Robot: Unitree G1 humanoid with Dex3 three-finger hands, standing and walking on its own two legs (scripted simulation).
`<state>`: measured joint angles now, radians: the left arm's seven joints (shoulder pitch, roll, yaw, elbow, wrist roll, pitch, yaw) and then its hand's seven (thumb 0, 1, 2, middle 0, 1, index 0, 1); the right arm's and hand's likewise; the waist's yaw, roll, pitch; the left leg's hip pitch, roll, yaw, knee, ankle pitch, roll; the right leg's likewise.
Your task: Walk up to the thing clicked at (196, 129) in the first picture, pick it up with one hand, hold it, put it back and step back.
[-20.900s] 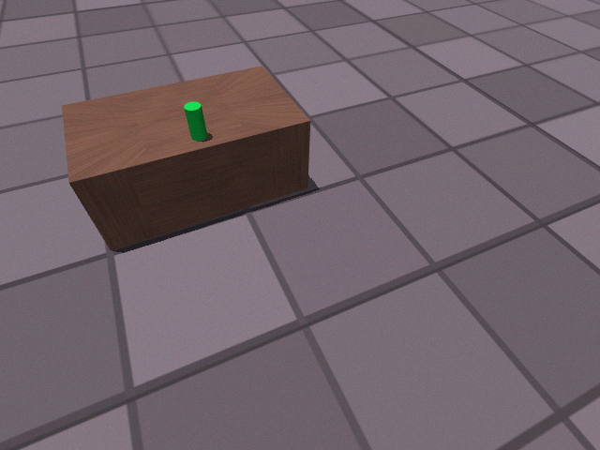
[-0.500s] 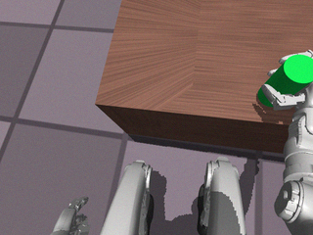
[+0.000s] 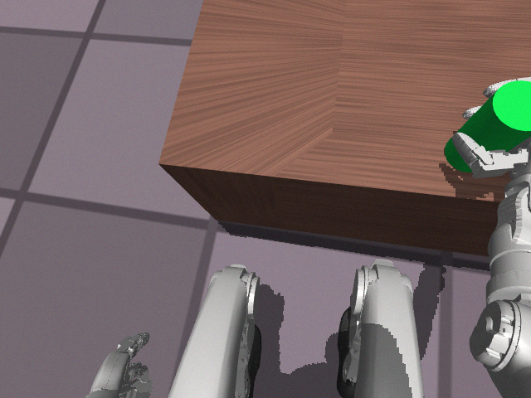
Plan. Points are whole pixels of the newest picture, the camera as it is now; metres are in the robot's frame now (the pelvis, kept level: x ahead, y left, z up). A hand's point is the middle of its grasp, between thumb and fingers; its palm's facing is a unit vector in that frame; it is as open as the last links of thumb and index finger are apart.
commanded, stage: loosen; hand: right
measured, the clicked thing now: (490, 132) +0.47 -0.29 +0.00
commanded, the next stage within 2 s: open in 0.10 s
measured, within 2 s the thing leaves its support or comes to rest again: neither
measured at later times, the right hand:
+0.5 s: hand (487, 132) +0.47 -0.28 +0.00, palm faces +0.26 +0.97 +0.00, open 13.1 cm
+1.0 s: hand out of the picture +0.47 -0.33 +0.08, palm faces +0.32 +0.95 -0.03, open 17.0 cm
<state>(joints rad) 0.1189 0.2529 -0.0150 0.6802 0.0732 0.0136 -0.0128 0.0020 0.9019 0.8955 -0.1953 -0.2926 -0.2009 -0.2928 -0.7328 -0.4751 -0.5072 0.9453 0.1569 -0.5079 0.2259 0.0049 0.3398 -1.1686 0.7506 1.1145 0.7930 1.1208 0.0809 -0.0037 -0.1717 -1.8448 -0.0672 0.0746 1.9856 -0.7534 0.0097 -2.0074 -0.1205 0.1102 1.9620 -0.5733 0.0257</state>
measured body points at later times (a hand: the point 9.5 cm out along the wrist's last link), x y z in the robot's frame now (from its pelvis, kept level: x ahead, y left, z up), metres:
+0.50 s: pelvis +0.00 +0.00 -0.01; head +0.20 -0.04 +0.39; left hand +0.13 +0.27 -0.13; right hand +0.45 -0.33 +0.00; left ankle +0.06 +0.11 -0.42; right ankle +0.10 -0.15 -0.42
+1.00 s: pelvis +0.00 +0.00 +0.03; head +0.20 -0.04 +0.44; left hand +0.14 +0.26 -0.09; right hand +0.45 -0.38 +0.08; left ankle +0.06 +0.11 -0.42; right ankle +0.10 -0.15 -0.42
